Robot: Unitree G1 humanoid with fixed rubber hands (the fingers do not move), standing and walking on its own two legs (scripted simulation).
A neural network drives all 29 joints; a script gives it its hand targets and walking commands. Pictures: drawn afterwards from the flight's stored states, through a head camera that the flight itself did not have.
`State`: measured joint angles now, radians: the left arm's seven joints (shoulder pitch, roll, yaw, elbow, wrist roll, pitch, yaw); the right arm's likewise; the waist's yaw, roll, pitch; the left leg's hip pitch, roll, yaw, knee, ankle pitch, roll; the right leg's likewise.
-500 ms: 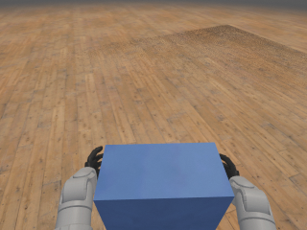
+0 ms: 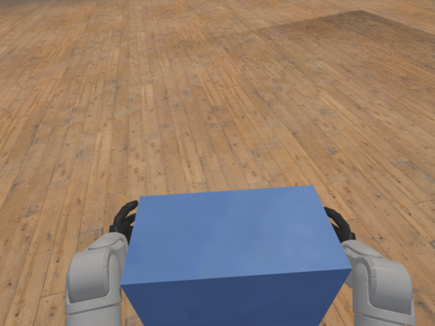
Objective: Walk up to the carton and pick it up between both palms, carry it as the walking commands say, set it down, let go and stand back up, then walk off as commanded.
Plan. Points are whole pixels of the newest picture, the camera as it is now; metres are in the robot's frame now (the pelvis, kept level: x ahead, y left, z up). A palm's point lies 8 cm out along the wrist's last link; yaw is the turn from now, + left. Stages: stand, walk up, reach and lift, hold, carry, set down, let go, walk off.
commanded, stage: carry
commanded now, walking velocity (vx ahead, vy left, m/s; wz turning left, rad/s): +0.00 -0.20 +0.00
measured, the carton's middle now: (231, 277) +0.23 +0.01 +0.02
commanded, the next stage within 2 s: none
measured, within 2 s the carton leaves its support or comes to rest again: neither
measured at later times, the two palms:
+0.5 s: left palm (157, 296) +0.18 +0.12 +0.07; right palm (406, 299) +0.19 -0.25 +0.05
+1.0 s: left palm out of the picture +0.10 +0.02 +0.07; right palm out of the picture +0.14 -0.35 +0.05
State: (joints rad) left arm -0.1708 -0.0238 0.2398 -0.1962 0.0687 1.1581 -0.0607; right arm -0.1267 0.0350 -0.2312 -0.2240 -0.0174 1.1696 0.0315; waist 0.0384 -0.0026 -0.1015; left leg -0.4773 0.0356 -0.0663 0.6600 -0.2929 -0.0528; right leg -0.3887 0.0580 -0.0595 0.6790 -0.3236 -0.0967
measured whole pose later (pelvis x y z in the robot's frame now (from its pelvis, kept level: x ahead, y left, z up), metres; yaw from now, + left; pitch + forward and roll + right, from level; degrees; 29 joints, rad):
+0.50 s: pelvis -0.07 -0.09 -0.01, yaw +2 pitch +1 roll -1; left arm -0.13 -0.03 0.24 -0.27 0.05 1.18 -0.05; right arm -0.08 0.06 -0.23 -0.29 0.00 1.17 0.02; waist 0.03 0.02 -0.08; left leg -0.50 0.17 0.10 0.74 -0.26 -0.05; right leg -0.41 0.02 -0.02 0.76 -0.37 -0.03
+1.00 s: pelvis -0.12 -0.20 -0.01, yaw +5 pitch +2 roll +1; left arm -0.09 -0.04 0.24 -0.30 0.04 1.16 -0.03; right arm -0.05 0.07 -0.23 -0.30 0.02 1.15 0.01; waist 0.03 0.00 -0.10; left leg -0.42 0.12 0.15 0.75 -0.35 -0.02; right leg -0.46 -0.02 0.00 0.84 -0.42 -0.04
